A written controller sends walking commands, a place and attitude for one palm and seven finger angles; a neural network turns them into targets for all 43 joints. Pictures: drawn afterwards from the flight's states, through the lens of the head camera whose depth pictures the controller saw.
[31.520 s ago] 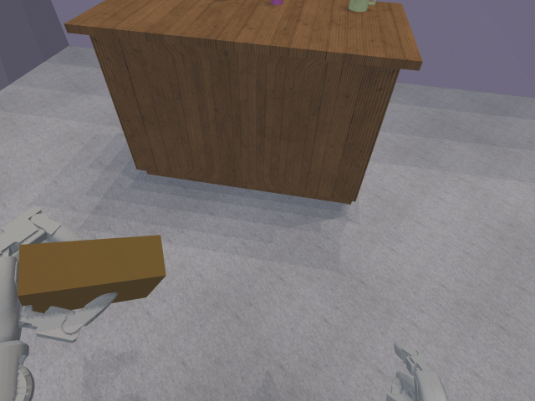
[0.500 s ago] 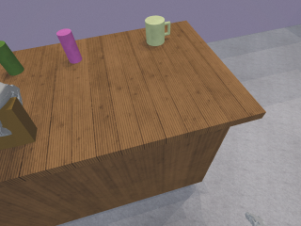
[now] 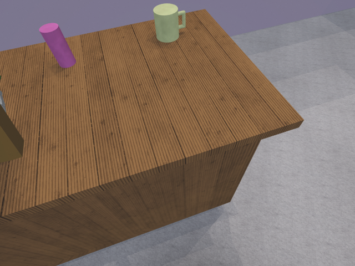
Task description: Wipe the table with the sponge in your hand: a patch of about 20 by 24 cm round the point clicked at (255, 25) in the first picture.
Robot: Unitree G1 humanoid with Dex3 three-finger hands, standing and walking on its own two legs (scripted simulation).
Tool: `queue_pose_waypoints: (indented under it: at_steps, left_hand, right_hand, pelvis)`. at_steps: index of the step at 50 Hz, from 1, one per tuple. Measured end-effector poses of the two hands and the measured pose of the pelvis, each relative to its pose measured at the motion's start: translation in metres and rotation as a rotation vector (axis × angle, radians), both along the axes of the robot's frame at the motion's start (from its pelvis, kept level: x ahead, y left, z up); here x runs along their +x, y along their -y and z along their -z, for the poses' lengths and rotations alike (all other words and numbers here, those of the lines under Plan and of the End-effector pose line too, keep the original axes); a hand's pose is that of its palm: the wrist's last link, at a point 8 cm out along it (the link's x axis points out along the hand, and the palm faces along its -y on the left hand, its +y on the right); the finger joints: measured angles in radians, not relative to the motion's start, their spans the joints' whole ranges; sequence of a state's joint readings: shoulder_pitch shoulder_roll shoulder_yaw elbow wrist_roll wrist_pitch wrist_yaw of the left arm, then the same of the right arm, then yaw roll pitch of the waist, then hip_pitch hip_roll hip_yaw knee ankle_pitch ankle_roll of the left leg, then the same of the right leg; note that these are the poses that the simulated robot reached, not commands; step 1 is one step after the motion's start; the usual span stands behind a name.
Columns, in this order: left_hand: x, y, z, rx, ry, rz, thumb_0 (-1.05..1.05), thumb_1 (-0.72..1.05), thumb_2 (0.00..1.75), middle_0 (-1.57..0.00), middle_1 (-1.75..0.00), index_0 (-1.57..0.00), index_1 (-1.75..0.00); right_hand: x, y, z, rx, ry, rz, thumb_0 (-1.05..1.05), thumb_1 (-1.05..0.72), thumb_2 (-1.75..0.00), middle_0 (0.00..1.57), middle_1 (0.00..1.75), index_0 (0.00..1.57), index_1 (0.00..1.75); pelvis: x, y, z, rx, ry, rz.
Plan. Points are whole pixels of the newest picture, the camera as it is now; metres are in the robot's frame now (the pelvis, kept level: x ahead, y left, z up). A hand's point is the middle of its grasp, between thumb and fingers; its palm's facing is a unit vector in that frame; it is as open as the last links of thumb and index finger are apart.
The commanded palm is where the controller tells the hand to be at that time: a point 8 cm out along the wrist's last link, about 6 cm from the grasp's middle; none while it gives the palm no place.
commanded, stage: wipe forward along the first lane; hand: left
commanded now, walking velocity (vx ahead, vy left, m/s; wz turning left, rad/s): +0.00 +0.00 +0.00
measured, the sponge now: out of the picture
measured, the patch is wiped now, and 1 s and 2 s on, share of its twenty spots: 0.05 0.15 0.35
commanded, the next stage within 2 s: slide across to the middle lane in 0.56 s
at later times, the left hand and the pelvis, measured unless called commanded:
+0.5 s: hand out of the picture +0.39 +0.45 +0.14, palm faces -0.22 +0.03 -0.98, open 9.1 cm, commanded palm +0.40 +0.44 +0.16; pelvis +0.01 +0.01 +0.00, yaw -1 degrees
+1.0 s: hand out of the picture +0.42 +0.45 +0.15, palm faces -0.18 +0.03 -0.98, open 9.0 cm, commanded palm +0.42 +0.42 +0.19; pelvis +0.03 +0.03 +0.00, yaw -1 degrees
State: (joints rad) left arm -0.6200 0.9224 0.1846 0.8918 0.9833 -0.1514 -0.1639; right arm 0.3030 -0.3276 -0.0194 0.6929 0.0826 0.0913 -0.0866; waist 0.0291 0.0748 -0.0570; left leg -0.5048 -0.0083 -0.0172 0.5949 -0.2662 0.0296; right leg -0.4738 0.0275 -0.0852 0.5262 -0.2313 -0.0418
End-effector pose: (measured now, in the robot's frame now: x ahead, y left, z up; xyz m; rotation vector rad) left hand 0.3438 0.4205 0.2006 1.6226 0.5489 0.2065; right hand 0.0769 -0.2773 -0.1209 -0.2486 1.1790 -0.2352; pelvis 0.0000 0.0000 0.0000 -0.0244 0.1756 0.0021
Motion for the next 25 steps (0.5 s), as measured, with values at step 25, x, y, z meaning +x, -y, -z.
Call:
queue_pose_waypoints:
  at_steps: [25]
  left_hand:
    - [0.039, -0.018, 0.0, -0.013, 0.01, 0.007, 0.01, -0.51, 1.19, -0.85, -1.36, -0.87, -1.43]
  right_hand:
    - [-0.025, -0.004, -0.002, -0.021, -0.128, 0.066, 0.01, -0.91, -0.9, 0.2, 0.3, 0.2, 0.3]
  pelvis:
    - [0.013, -0.011, 0.002, -0.012, -0.06, 0.016]
